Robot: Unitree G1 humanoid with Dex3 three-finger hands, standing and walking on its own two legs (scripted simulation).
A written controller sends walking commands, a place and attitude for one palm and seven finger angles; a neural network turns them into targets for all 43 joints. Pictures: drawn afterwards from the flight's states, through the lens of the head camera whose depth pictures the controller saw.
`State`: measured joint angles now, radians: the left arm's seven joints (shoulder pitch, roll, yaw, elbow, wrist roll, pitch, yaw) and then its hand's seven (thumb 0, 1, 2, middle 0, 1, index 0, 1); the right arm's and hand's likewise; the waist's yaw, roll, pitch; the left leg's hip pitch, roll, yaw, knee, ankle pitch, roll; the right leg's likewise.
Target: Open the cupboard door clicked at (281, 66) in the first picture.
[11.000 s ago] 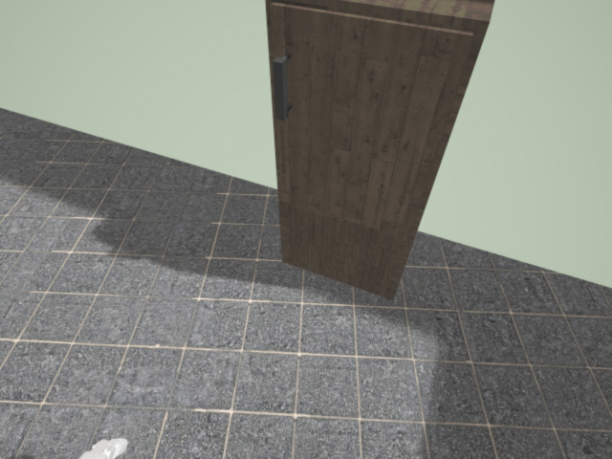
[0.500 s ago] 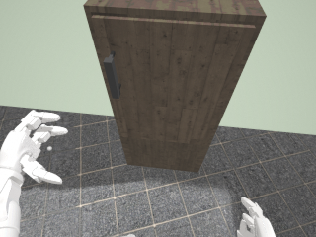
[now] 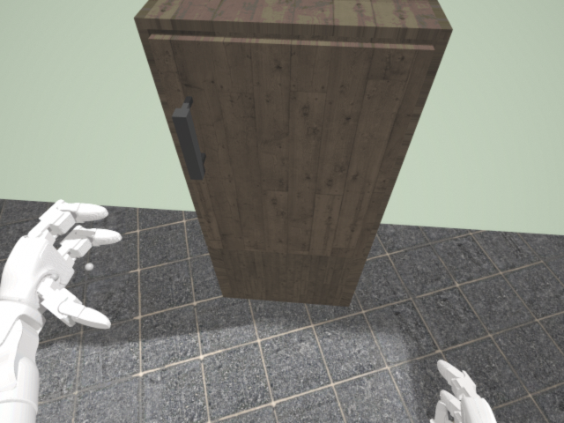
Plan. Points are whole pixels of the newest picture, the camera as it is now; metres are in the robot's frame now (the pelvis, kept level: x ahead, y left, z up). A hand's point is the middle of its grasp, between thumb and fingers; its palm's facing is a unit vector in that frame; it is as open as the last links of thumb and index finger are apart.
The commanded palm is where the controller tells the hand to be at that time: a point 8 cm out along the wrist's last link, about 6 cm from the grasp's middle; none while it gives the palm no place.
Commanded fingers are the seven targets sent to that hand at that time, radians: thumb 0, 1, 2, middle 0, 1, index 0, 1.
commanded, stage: raise the hand with hooked fingers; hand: left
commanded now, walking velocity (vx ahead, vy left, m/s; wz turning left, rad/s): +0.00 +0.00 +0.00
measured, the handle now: (193, 139) +0.57 +0.20 +0.06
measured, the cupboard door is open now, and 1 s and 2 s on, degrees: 0 0 0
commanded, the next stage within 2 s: move the hooked fingers beside the handle in 0.04 s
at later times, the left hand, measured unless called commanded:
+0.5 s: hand (108, 232) +0.34 +0.26 +0.08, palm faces -0.06 -1.00 -0.02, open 14.0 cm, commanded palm +0.32 +0.32 +0.08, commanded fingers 0.00 -0.50 0.30 -0.30 -1.20 -0.30 -1.20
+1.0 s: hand (128, 195) +0.42 +0.26 +0.08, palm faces -0.05 -1.00 +0.00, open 14.0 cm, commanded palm +0.40 +0.32 +0.08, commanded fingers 0.00 -0.50 0.30 -0.30 -1.20 -0.30 -1.20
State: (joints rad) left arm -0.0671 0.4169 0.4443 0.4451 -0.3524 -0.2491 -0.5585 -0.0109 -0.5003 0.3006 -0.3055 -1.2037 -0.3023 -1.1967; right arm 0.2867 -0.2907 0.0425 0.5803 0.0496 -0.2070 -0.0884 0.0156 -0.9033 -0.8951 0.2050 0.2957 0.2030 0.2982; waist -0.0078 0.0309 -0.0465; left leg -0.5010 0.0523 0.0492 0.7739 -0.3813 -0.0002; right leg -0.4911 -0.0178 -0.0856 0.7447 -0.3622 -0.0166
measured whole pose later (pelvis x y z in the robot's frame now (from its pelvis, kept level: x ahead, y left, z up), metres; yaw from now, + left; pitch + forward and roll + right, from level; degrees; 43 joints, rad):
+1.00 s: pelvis +0.00 +0.01 -0.01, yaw -1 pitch +13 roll -1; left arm -0.61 0.56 0.47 0.99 -0.22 -0.29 -0.54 -0.01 -0.50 0.30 -0.31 -1.20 -0.30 -1.20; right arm 0.34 -0.30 0.04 0.61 0.03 -0.08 -0.07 0.01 -0.90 -0.89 0.21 0.30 0.20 0.30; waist -0.09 0.00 -0.06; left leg -0.68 0.06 0.05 0.85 -0.40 0.01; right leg -0.66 -0.01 -0.07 0.81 -0.37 -0.01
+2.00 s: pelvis +0.01 +0.02 -0.03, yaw -4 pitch +23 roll -4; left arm -0.96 0.78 0.54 1.25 -0.06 -0.29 -0.49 -0.01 -0.50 0.30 -0.30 -1.20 -0.30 -1.20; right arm 0.45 -0.30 0.06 0.58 0.00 0.09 -0.03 0.01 -0.90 -0.89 0.21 0.30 0.20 0.30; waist -0.21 0.02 -0.06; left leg -0.90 0.09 0.06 0.95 -0.45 0.03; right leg -0.87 0.01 -0.06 0.85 -0.37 0.01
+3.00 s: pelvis +0.00 +0.01 -0.03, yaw -2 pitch +22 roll -4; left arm -1.00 0.71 0.46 1.25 -0.09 -0.31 -0.42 -0.01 -0.50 0.30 -0.31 -1.20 -0.32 -1.23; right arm 0.44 -0.30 0.06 0.61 0.00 0.08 -0.03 0.01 -0.90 -0.89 0.21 0.30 0.20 0.30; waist -0.20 0.02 -0.07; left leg -0.91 0.08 0.03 0.97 -0.44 0.02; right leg -0.87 0.01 -0.08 0.87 -0.38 0.00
